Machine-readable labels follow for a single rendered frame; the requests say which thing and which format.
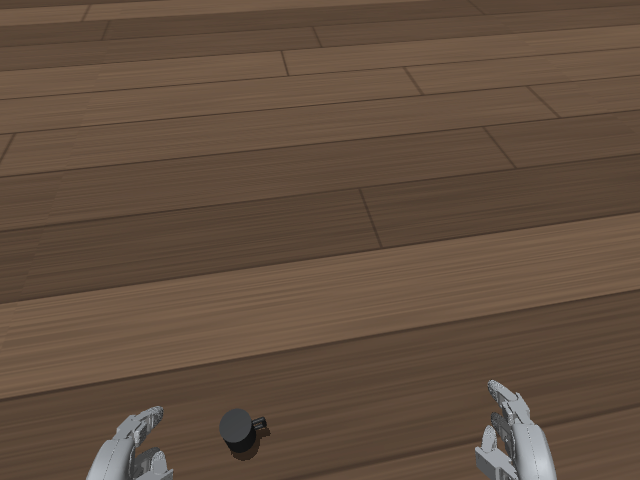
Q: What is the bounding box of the mug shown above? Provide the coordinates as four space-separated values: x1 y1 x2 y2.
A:
219 409 267 453

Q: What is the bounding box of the right robot hand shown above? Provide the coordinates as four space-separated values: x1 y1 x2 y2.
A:
475 380 557 480

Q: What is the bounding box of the left robot hand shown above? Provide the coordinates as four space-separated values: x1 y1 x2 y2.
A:
86 406 173 480

